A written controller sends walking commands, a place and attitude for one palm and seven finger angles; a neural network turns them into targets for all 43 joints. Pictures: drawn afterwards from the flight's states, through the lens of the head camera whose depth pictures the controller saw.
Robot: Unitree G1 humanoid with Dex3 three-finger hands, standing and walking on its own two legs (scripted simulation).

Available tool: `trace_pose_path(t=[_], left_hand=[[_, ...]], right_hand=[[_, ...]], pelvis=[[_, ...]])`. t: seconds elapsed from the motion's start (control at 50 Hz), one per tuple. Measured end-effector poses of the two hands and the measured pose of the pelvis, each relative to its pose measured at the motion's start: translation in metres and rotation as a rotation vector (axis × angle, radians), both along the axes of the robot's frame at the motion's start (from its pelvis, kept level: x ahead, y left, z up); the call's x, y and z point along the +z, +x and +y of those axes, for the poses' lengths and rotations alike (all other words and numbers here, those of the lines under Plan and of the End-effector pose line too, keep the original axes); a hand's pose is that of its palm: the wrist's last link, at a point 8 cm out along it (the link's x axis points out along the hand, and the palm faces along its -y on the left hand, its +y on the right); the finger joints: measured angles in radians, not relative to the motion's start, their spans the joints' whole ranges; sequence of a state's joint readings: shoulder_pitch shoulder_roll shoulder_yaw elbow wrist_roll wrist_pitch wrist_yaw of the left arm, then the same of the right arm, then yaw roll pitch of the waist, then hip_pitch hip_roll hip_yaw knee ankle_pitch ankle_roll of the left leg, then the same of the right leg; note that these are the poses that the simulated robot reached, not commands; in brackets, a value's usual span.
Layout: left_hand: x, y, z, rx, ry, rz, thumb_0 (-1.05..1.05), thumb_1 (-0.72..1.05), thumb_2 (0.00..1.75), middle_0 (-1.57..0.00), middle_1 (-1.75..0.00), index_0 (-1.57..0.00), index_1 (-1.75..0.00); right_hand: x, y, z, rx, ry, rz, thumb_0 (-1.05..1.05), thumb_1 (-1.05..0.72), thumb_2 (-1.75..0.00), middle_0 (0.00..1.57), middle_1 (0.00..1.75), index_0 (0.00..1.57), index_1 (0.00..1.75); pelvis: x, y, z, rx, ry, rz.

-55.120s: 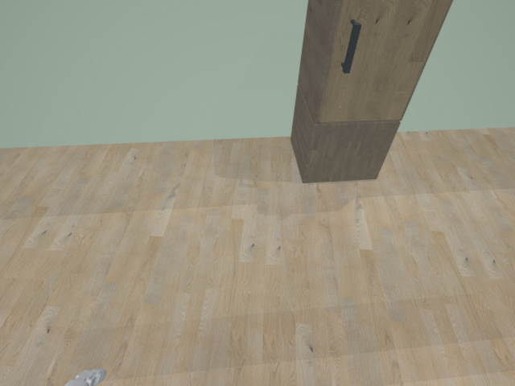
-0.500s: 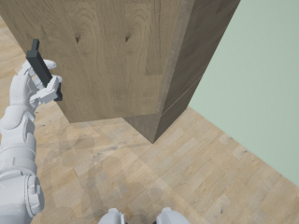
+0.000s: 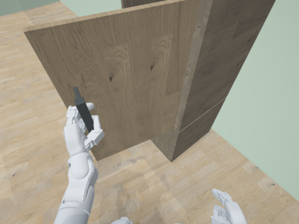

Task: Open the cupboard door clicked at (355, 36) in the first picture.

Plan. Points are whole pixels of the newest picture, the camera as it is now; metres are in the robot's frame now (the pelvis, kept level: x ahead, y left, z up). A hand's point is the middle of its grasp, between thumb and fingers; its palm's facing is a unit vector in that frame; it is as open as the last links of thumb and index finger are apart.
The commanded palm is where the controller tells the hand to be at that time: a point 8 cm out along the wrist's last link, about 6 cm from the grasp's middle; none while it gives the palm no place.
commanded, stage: pull the door open along its arc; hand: left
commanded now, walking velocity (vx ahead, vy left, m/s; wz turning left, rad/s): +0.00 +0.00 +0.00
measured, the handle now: (86, 115) +0.39 +0.20 +0.06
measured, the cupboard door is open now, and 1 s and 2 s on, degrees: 77 96 95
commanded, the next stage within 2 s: open thumb and fingers to let go in 0.28 s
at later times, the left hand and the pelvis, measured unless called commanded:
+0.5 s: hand (126, 158) +0.27 +0.07 +0.06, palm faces +0.39 -0.92 -0.03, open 6.3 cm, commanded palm +0.23 +0.13 +0.06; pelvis +0.00 -0.04 +0.00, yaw +3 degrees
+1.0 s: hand (119, 159) +0.26 +0.09 +0.06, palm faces +0.36 -0.93 +0.01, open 13.6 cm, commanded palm +0.23 +0.14 +0.06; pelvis +0.00 -0.03 +0.00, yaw +2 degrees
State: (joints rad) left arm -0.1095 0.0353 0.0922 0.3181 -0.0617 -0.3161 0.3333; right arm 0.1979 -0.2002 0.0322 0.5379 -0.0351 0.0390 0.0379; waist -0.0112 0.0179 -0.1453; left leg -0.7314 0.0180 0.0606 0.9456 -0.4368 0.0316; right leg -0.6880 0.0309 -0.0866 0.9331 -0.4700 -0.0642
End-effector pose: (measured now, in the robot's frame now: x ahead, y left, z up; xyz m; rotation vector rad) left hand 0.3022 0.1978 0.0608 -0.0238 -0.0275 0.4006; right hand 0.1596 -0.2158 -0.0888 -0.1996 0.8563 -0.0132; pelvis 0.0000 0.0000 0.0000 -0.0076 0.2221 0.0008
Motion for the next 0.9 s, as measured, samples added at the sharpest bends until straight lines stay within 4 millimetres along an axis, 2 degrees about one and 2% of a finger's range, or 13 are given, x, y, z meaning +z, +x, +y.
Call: trace_pose_path(t=[0.24, 0.38, 0.44, 0.54, 0.66, 0.9], left_hand=[[0.003, -0.048, -0.044, -0.015, 0.014, 0.038, 0.01, 0.67, 0.78, -0.30, -1.30, -0.30, -1.30], [0.004, -0.075, -0.079, -0.015, -0.017, 0.044, 0.01, 0.67, 0.77, -0.28, -1.31, -0.31, -1.32], [0.002, -0.077, -0.086, -0.007, 0.013, 0.036, 0.01, 0.68, 0.79, -0.30, -1.31, -0.32, -1.32], [0.000, -0.071, -0.081, 0.009, 0.057, 0.026, 0.00, 0.62, 0.78, -0.34, -1.32, -0.34, -1.32], [0.002, -0.069, -0.075, 0.001, 0.026, 0.042, 0.00, 0.41, 0.69, -0.36, -1.30, -0.35, -1.30], [0.001, -0.076, -0.068, -0.012, 0.005, 0.039, 0.00, -0.26, 0.40, -0.32, -1.21, -0.34, -1.21]], right_hand=[[-0.004, -0.019, -0.034, -0.025, -0.007, 0.038, 0.01, -0.90, -0.90, 0.20, 0.30, 0.21, 0.30], [0.000, -0.011, -0.049, -0.017, -0.017, -0.007, 0.01, -0.90, -0.90, 0.20, 0.30, 0.20, 0.30], [0.000, -0.003, -0.050, -0.001, -0.024, -0.028, 0.01, -0.90, -0.90, 0.20, 0.30, 0.20, 0.30], [-0.003, 0.010, -0.045, 0.016, -0.016, -0.044, 0.01, -0.90, -0.90, 0.20, 0.30, 0.20, 0.30], [-0.002, 0.018, -0.035, 0.023, 0.011, -0.058, 0.01, -0.90, -0.90, 0.20, 0.30, 0.20, 0.30], [0.001, 0.011, -0.030, 0.020, -0.006, -0.047, 0.01, -0.90, -0.90, 0.20, 0.30, 0.21, 0.30]], pelvis=[[0.007, 0.005, -0.026, 0.018, 0.020, -0.046], [0.007, 0.006, -0.035, 0.027, 0.032, -0.053], [0.004, 0.004, -0.038, 0.034, 0.035, -0.048], [0.001, 0.000, -0.043, 0.043, 0.037, -0.040], [0.003, 0.003, -0.042, 0.045, 0.036, -0.046], [0.004, 0.004, -0.032, 0.039, 0.029, -0.048]])
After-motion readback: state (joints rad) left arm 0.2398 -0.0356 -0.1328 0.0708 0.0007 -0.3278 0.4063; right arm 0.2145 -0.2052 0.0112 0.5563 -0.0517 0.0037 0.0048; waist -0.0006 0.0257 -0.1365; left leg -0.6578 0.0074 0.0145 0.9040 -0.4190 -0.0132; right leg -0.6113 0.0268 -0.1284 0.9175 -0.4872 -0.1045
